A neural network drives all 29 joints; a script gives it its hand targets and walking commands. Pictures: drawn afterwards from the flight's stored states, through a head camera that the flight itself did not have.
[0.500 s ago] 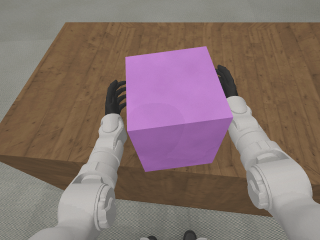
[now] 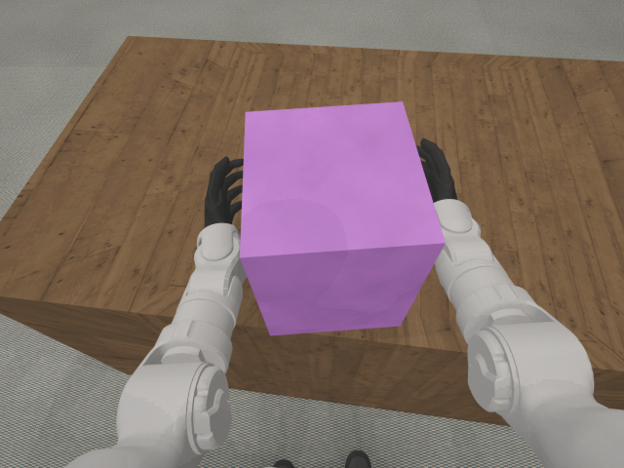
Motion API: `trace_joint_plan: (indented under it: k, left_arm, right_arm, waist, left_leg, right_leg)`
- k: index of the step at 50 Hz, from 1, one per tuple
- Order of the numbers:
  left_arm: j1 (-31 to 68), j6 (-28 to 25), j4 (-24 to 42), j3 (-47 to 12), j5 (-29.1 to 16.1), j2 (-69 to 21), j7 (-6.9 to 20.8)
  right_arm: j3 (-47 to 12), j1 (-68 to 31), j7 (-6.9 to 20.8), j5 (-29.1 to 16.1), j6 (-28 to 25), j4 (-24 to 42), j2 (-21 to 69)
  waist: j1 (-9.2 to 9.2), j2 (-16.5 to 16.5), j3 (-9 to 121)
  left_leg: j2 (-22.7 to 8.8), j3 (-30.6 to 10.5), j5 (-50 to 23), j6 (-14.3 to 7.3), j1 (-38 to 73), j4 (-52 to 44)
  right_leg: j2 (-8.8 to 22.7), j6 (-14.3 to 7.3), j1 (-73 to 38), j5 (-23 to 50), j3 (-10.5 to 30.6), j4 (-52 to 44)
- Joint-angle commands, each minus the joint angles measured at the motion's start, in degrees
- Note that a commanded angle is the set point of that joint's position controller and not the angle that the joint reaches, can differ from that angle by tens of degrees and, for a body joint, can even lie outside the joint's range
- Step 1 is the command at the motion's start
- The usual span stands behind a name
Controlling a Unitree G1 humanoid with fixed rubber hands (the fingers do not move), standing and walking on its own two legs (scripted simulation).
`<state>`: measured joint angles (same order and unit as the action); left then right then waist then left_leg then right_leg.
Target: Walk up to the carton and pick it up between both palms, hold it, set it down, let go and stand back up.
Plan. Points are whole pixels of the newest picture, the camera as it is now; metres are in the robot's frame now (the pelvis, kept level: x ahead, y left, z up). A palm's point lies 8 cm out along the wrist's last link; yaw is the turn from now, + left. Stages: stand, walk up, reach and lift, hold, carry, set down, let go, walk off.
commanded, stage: reach and lift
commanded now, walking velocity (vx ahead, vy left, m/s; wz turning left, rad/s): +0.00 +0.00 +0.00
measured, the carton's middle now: (330, 229) +0.42 +0.03 +0.02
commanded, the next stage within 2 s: none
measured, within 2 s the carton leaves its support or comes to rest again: leaves its support in 1.10 s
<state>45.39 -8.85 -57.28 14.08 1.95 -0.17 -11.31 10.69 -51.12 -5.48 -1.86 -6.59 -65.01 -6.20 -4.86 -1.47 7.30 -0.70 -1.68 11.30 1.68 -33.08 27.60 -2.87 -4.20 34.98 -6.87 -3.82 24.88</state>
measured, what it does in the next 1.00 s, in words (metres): stands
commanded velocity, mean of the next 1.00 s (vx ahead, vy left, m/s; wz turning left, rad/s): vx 0.00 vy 0.00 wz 0.00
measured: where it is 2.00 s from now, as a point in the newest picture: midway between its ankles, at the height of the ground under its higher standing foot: outside the picture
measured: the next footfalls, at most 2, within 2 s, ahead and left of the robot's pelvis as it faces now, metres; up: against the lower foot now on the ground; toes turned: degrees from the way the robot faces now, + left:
none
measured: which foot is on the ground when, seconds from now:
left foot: down 0.00-1.00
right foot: down 0.00-1.00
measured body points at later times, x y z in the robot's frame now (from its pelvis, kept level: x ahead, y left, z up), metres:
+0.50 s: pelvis +0.02 +0.01 +0.01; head +0.09 +0.02 +0.45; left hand +0.42 +0.18 +0.05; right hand +0.46 -0.11 +0.06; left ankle +0.01 +0.14 -0.73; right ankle +0.04 -0.07 -0.73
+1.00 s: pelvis +0.02 +0.01 +0.01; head +0.09 +0.01 +0.46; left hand +0.41 +0.18 +0.05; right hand +0.45 -0.11 +0.05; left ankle +0.01 +0.14 -0.73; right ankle +0.04 -0.07 -0.73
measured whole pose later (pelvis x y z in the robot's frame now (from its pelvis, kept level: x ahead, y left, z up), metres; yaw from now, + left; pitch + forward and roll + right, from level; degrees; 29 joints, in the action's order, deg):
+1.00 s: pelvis +0.02 +0.01 +0.01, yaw +1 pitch +13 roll +0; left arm 35.9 -12.9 -50.0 22.6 13.7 -6.5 -7.8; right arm 19.1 -41.7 -5.1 14.4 -21.3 -64.0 -2.1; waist -3.9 -0.1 5.6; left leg -0.4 -0.8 10.0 0.5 -23.6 20.5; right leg -2.3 -3.1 24.6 -5.5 -4.2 16.9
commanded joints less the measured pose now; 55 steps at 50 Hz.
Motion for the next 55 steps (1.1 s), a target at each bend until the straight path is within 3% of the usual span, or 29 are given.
trace_joint_plan:
  k: [1,2,3,4,5,7,10,11,12,13,14,15,18,20,22,23,26,27,29,31,33,36,39,43,44,45,49,51,55]
  left_arm:
    - [27.7,-2.9,14.2,-2.6,1.0,0.5,0.8]
    - [28.3,-2.8,13.9,-3.0,1.7,0.2,1.0]
    - [28.8,-2.8,16.4,-3.3,2.4,-1.1,0.8]
    - [28.2,-2.6,16.1,-3.6,2.4,0.0,0.6]
    - [28.9,-2.4,16.3,-2.3,2.6,-0.4,0.3]
    - [29.2,-2.5,16.9,-4.6,1.0,-4.5,0.7]
    - [28.1,-2.6,16.8,-5.4,2.4,-5.9,1.2]
    - [26.7,-3.3,16.8,-2.8,4.3,-4.2,1.6]
    - [28.2,-3.5,17.5,-4.7,3.3,-3.9,1.9]
    - [29.4,-3.8,19.0,-5.7,3.2,-7.0,2.1]
    - [27.0,-3.5,16.1,-4.5,4.7,-10.2,3.4]
    - [27.7,-3.9,16.3,-4.3,5.6,-12.1,4.5]
    - [24.5,-4.4,15.0,-3.9,10.2,-19.8,6.8]
    - [25.8,-5.3,15.9,-7.6,11.6,-30.3,9.1]
    - [25.1,-5.0,12.8,-6.7,13.7,-30.5,10.5]
    - [23.4,-4.7,12.9,-8.3,14.5,-31.8,10.5]
    - [21.5,-3.4,10.6,-6.2,15.4,-29.6,11.4]
    - [22.7,-3.3,12.1,-6.0,15.6,-30.0,11.5]
    - [21.7,-3.3,14.9,-9.0,14.6,-32.2,11.2]
    - [21.5,-2.9,14.6,-9.6,15.2,-33.9,10.5]
    - [23.1,-2.9,14.7,-9.2,15.0,-32.3,10.3]
    - [22.2,-3.1,14.4,-9.9,14.2,-33.0,10.2]
    - [23.3,-3.5,15.1,-8.9,15.6,-33.8,10.4]
    - [23.7,-4.6,13.3,-9.9,15.6,-33.7,10.5]
    - [22.9,-5.4,14.1,-10.7,15.2,-34.4,10.2]
    - [24.2,-6.2,15.4,-12.6,14.3,-34.7,10.1]
    - [25.1,-8.6,12.7,-11.1,14.9,-34.5,10.2]
    - [26.3,-10.0,13.1,-11.8,13.9,-34.8,10.7]
    - [29.4,-12.7,14.5,-11.7,13.6,-36.1,10.7]
  right_arm:
    - [-4.2,-29.2,1.1,-0.8,-2.9,13.9,1.4]
    - [-3.3,-30.0,1.2,0.0,-2.9,13.5,1.4]
    - [-2.8,-28.0,1.6,1.1,-3.2,12.4,2.4]
    - [-2.7,-26.8,1.7,1.5,-3.1,12.6,1.3]
    - [-2.1,-28.7,1.6,1.9,-3.5,14.1,0.2]
    - [-2.6,-30.9,2.3,1.8,-3.7,14.6,3.8]
    - [-2.1,-29.4,3.3,4.2,-5.3,14.2,3.0]
    - [-2.2,-28.3,3.5,4.6,-5.1,13.9,3.6]
    - [-1.3,-29.0,3.4,4.8,-5.7,16.4,3.2]
    - [-3.1,-28.1,3.4,4.2,-5.9,14.5,5.3]
    - [-4.4,-28.8,4.2,5.0,-5.8,14.3,10.6]
    - [-2.7,-27.1,5.0,7.2,-6.2,13.3,12.2]
    - [-0.6,-24.5,7.8,14.1,-7.9,9.8,19.3]
    - [-3.8,-23.5,10.6,16.7,-9.9,10.3,30.6]
    - [-3.7,-22.0,12.2,19.3,-10.3,8.6,34.1]
    - [-4.8,-21.8,12.6,18.8,-10.9,9.1,33.6]
    - [-5.9,-22.3,12.4,19.0,-10.8,10.8,32.8]
    - [-5.3,-21.3,12.4,20.5,-10.8,9.6,32.6]
    - [-6.8,-19.1,12.3,19.3,-12.0,9.6,33.5]
    - [-5.7,-20.7,12.7,19.1,-12.6,8.5,32.0]
    - [-5.6,-20.5,12.6,19.9,-12.7,8.4,31.8]
    - [-6.8,-21.4,11.9,20.3,-13.9,11.2,32.6]
    - [-4.9,-21.1,12.2,21.4,-14.2,8.7,33.0]
    - [-6.7,-22.9,11.8,21.5,-16.7,9.3,33.0]
    - [-7.0,-21.3,11.6,21.8,-17.3,7.8,33.7]
    - [-7.3,-22.9,11.2,22.2,-18.8,10.3,32.5]
    - [-9.7,-24.7,9.9,21.3,-21.9,10.1,33.8]
    - [-9.4,-26.5,9.0,22.6,-23.4,10.9,33.9]
    - [-9.9,-26.5,8.8,25.2,-25.9,9.4,33.9]
  waist:
    - [-2.67,-1.4,44.8]
    - [-1.63,0.7,44.2]
    - [-2.43,2.0,44.4]
    - [-1.62,1.0,44.4]
    - [-3.34,-0.6,44.2]
    - [-0.99,-1.8,47.0]
    - [0.07,-0.6,46.4]
    - [-2.75,-0.9,44.6]
    - [-0.64,-1.7,46.4]
    - [-0.47,-0.2,47.9]
    - [-1.87,-2.1,44.8]
    - [0.32,-2.0,45.2]
    - [0.49,1.2,40.0]
    - [0.24,0.7,41.2]
    - [-0.73,0.5,38.0]
    - [0.38,1.5,37.4]
    - [-1.17,-0.8,32.4]
    - [-0.22,-2.7,31.5]
    - [-0.08,-0.7,33.2]
    - [0.55,2.2,32.6]
    - [-0.79,0.2,34.0]
    - [-0.42,-2.6,35.9]
    - [-0.25,0.2,35.4]
    - [0.77,0.7,35.0]
    - [0.02,0.7,36.6]
    - [1.65,-0.1,40.1]
    - [0.41,-0.5,41.2]
    - [2.08,-1.6,42.3]
    - [2.11,-2.3,45.6]
  left_leg:
    - [1.5,4.0,-17.1,0.6,0.7,-1.7]
    - [1.5,3.7,-14.7,0.5,1.2,-2.0]
    - [1.2,4.2,-15.8,0.8,3.4,-2.3]
    - [1.1,4.0,-16.2,0.9,4.5,-2.4]
    - [1.2,4.3,-16.4,0.7,4.3,-2.8]
    - [0.8,3.4,-17.6,0.5,3.7,-1.1]
    - [0.6,3.2,-21.4,1.2,7.9,-1.2]
    - [1.0,3.9,-19.5,0.6,5.1,-1.8]
    - [1.3,3.7,-20.8,0.7,6.6,-1.8]
    - [1.2,3.7,-24.0,1.5,7.4,-1.4]
    - [1.4,3.3,-22.5,1.1,6.2,-1.8]
    - [1.4,3.5,-21.0,0.8,7.3,-2.6]
    - [1.2,3.6,-21.6,1.5,9.4,-4.6]
    - [1.2,4.1,-23.3,1.5,9.6,-5.0]
    - [1.0,4.7,-20.6,1.0,7.7,-6.7]
    - [1.2,4.4,-23.4,1.1,10.1,-6.5]
    - [1.4,5.8,-15.9,0.2,5.6,-9.0]
    - [1.0,5.5,-16.6,-0.3,6.4,-9.3]
    - [0.7,5.6,-23.9,0.9,11.3,-8.1]
    - [0.5,4.9,-21.8,1.3,13.5,-8.0]
    - [-0.1,5.1,-20.5,0.9,13.9,-8.5]
    - [0.5,5.4,-20.5,0.6,11.3,-8.6]
    - [0.3,5.5,-19.7,0.8,10.5,-8.8]
    - [0.2,5.4,-20.5,0.7,10.1,-8.9]
    - [0.0,5.1,-22.5,0.9,10.2,-8.1]
    - [0.0,5.3,-25.2,1.4,11.8,-7.5]
    - [0.1,5.2,-25.3,1.0,10.8,-7.5]
    - [0.8,5.0,-25.8,1.0,9.4,-6.6]
    - [0.3,4.5,-24.3,1.2,8.4,-7.0]
  right_leg:
    - [4.4,5.3,-44.5,20.4,5.1,2.7]
    - [3.8,5.4,-44.2,18.0,4.2,2.3]
    - [3.6,5.1,-43.3,17.5,4.1,1.3]
    - [3.2,5.2,-41.5,15.6,3.5,0.8]
    - [3.0,5.4,-40.8,17.1,3.4,1.2]
    - [2.7,5.1,-40.7,18.1,3.4,1.4]
    - [2.6,5.2,-39.8,22.5,1.9,1.8]
    - [3.7,5.3,-41.3,23.3,2.9,1.9]
    - [3.4,5.2,-41.9,23.6,3.1,1.7]
    - [3.1,5.1,-42.2,27.0,2.6,2.1]
    - [3.0,5.5,-43.1,27.5,3.4,1.0]
    - [3.5,5.6,-44.0,27.7,2.9,1.1]
    - [3.1,5.0,-43.4,25.3,1.7,-0.9]
    - [3.1,5.3,-44.8,31.5,1.2,-0.1]
    - [3.5,5.4,-47.0,29.3,0.6,-0.2]
    - [3.2,5.7,-45.7,31.1,0.5,-0.3]
    - [4.1,6.0,-46.7,26.4,1.5,-1.1]
    - [4.2,5.9,-47.3,27.9,1.3,-1.3]
    - [2.9,5.0,-44.7,28.2,0.3,-1.3]
    - [2.3,4.3,-42.1,24.0,-0.1,-2.5]
    - [2.2,3.8,-41.6,21.1,0.2,-3.5]
    - [2.3,4.6,-44.8,25.9,0.4,-2.9]
    - [2.6,4.0,-43.8,23.5,0.5,-3.5]
    - [3.1,4.8,-45.5,29.4,0.1,-1.9]
    - [2.6,4.1,-46.6,30.4,0.9,-1.5]
    - [2.3,4.3,-46.3,33.9,0.1,-1.4]
    - [2.5,4.6,-48.4,37.9,0.4,-0.6]
    - [2.8,4.8,-49.6,41.3,0.6,0.5]
    - [2.9,4.9,-48.5,39.9,0.7,0.5]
